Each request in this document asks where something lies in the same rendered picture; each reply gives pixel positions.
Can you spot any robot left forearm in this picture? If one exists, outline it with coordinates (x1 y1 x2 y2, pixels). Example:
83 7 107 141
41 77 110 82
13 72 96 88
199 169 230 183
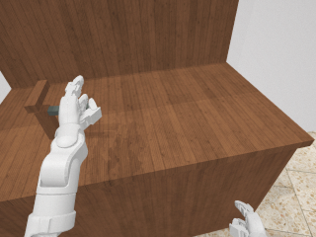
24 123 88 237

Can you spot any counter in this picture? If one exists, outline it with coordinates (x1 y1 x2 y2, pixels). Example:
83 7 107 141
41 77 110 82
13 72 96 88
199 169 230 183
0 0 315 237

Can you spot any tap lever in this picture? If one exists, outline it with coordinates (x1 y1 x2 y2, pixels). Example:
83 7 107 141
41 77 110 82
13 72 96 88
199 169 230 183
47 103 89 116

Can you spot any left robot hand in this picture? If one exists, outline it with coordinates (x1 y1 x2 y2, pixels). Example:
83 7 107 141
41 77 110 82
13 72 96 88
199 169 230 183
58 75 102 130

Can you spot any right robot hand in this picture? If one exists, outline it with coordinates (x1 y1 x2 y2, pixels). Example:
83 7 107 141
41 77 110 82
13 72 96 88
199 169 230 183
229 200 267 237

